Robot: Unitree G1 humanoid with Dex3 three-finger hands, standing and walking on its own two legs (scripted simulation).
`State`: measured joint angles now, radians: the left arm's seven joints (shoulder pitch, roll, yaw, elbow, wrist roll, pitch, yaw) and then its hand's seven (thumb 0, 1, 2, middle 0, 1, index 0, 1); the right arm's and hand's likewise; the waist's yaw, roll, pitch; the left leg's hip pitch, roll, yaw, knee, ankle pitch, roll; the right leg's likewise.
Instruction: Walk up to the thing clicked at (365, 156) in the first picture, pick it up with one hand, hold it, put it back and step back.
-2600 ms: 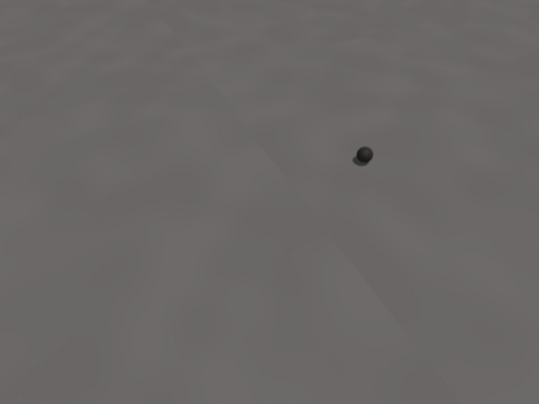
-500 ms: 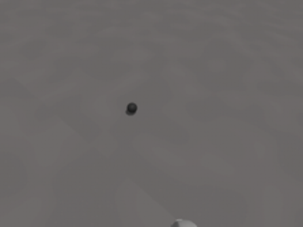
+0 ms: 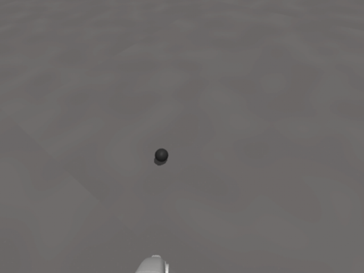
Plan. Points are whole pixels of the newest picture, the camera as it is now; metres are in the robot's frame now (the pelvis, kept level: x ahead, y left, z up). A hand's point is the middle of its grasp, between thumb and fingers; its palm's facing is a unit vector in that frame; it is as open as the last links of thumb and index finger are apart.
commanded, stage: walk up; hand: left
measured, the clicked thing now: (161, 155) +0.92 +0.27 -0.73
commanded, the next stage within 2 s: none
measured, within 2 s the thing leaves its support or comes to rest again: neither
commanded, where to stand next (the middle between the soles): +0.56 +0.04 m, yaw +1 degrees
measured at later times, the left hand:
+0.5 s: hand (85, 217) +0.28 +0.33 -0.14, palm faces -0.06 -0.94 -0.35, open 7.4 cm
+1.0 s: hand (103, 177) +0.39 +0.30 -0.12, palm faces +0.03 -0.91 -0.42, open 7.4 cm
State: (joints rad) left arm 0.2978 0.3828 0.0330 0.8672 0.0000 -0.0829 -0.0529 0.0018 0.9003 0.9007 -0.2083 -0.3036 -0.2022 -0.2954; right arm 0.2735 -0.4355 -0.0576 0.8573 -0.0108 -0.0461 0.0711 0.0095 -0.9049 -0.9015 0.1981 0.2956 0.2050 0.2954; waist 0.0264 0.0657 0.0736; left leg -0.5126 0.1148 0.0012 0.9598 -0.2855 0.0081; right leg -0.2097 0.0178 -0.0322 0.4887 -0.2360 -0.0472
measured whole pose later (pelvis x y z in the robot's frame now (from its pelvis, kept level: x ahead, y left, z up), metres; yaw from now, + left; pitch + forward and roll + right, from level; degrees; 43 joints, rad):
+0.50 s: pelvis +0.20 +0.05 +0.00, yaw +0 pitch -3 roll +1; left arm 0.27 0.44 0.04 0.89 0.00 -0.05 -0.06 0.00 0.91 0.90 -0.20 -0.30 -0.20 -0.29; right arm 0.34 -0.38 -0.04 0.85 -0.01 -0.08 0.06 0.01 -0.90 -0.90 0.20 0.30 0.21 0.30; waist -0.02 -0.05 0.08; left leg -0.11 0.03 0.12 0.47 -0.30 0.01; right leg -0.52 -0.09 0.00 0.84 -0.25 -0.01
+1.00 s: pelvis +0.36 +0.02 +0.00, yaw +2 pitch -3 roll +0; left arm 0.34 0.39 0.05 0.85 0.02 -0.08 -0.04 0.00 0.90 0.90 -0.21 -0.30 -0.20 -0.30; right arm 0.32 -0.44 -0.07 0.89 -0.02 -0.01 0.08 0.01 -0.91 -0.90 0.20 0.30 0.20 0.30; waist 0.03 0.06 0.07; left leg -0.49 0.09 -0.03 0.78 -0.22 -0.02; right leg -0.17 -0.02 -0.11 0.45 -0.24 -0.04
